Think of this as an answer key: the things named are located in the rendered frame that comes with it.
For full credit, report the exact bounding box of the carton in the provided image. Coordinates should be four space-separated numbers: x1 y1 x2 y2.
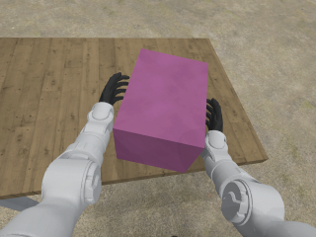
113 48 208 173

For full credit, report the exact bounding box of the right robot upper arm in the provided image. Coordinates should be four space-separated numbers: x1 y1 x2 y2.
220 179 316 237

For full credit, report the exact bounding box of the robot left hand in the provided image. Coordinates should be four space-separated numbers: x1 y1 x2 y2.
99 72 130 106

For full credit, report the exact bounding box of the robot left forearm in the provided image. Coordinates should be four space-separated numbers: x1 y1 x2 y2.
40 102 115 197

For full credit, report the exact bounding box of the table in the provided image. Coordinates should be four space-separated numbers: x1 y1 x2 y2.
0 38 269 212

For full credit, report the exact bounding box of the robot right hand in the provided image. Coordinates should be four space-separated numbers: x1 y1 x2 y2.
205 98 223 132

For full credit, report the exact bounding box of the left robot upper arm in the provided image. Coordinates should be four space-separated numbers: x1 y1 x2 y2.
0 158 102 237

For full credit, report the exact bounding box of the robot right forearm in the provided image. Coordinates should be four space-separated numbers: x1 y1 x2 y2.
200 130 285 214

